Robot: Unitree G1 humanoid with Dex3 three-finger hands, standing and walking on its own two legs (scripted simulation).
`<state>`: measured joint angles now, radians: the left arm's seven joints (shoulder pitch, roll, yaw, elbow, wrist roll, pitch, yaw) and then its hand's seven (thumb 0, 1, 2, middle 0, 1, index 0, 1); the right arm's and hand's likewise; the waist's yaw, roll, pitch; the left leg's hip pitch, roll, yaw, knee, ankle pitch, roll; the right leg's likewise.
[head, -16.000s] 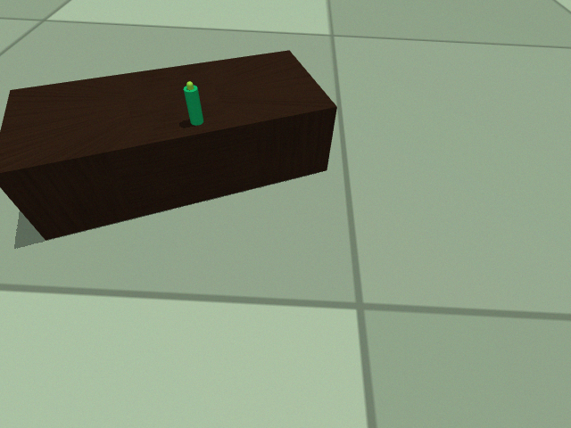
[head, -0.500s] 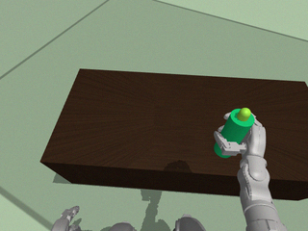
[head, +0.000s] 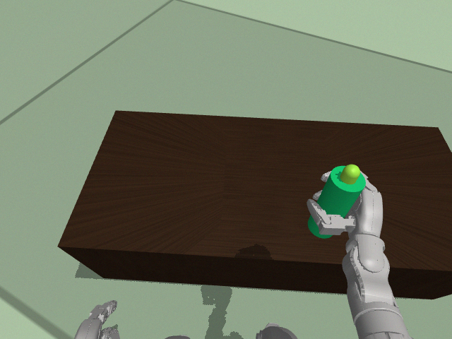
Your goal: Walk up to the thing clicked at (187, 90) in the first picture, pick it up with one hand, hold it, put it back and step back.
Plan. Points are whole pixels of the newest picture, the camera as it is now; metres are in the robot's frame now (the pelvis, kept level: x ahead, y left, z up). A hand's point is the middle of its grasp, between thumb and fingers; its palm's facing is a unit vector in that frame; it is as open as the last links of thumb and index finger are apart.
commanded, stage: hold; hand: right
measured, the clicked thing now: (335, 200) +0.34 -0.18 +0.04
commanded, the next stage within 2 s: none
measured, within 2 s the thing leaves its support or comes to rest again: neither
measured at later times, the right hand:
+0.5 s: hand (327, 205) +0.33 -0.16 +0.04, palm faces +0.20 +0.98 -0.02, open 8.1 cm
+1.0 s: hand (328, 212) +0.32 -0.16 +0.04, palm faces +0.21 +0.98 -0.02, open 8.1 cm
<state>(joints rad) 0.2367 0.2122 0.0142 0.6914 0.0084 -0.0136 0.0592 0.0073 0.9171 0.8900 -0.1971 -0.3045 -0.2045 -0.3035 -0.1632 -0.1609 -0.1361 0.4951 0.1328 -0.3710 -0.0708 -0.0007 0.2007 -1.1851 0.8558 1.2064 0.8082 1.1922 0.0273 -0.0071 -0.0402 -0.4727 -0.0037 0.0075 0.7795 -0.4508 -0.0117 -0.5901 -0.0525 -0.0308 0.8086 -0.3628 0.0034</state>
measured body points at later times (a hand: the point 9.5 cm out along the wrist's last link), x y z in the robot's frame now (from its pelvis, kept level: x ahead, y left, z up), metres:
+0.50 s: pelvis +0.00 +0.00 +0.01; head +0.04 +0.00 +0.45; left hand +0.12 +0.25 -0.11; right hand +0.31 -0.21 +0.05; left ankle -0.04 +0.13 -0.71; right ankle +0.02 -0.12 -0.71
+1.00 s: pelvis -0.01 +0.01 +0.01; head +0.03 +0.01 +0.45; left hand +0.12 +0.25 -0.11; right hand +0.30 -0.21 +0.05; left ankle -0.04 +0.13 -0.71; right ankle +0.02 -0.12 -0.71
